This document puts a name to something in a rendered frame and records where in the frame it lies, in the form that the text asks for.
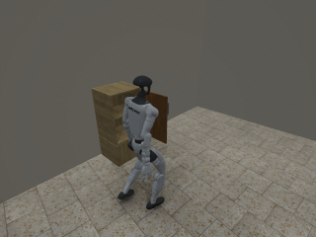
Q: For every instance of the right robot thigh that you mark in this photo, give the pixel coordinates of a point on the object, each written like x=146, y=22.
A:
x=158, y=161

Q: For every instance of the robot right forearm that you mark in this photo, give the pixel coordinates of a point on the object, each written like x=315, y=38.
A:
x=145, y=147

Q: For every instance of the cupboard door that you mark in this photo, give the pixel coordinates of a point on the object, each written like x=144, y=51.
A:
x=159, y=128

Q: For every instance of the robot left upper arm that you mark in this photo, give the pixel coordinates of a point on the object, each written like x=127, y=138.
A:
x=125, y=110

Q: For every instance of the robot right upper arm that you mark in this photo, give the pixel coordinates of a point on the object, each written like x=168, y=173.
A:
x=151, y=115

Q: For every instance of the robot right foot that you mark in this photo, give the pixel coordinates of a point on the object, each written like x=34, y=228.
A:
x=158, y=201

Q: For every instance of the robot left forearm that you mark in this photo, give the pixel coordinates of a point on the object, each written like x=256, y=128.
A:
x=127, y=130

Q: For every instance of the right robot hand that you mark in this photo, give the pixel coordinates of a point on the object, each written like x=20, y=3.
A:
x=146, y=170

